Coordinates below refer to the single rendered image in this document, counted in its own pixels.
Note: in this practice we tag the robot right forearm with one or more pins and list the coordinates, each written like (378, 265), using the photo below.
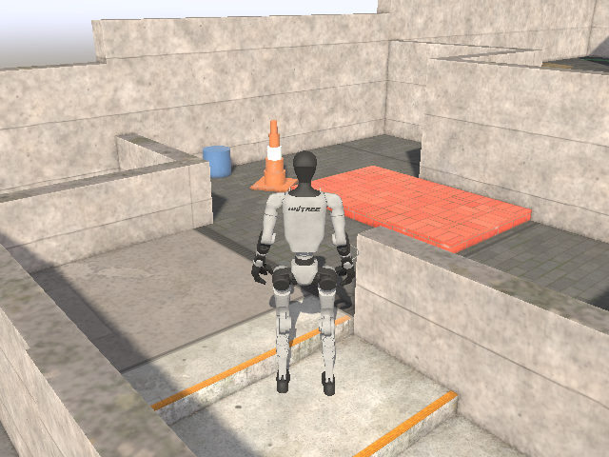
(345, 254)

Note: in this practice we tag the left robot upper arm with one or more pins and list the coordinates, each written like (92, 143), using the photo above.
(274, 201)

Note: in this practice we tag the left robot thigh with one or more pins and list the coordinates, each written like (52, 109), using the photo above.
(281, 279)

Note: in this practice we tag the robot left forearm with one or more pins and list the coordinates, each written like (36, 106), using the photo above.
(261, 252)

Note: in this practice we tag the right robot upper arm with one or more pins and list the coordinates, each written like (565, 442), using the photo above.
(334, 201)

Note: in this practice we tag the robot right hand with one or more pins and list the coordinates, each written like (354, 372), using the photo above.
(343, 271)

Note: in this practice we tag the robot left hand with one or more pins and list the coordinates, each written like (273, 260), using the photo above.
(263, 270)

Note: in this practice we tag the robot right foot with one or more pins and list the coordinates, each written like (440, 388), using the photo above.
(329, 388)

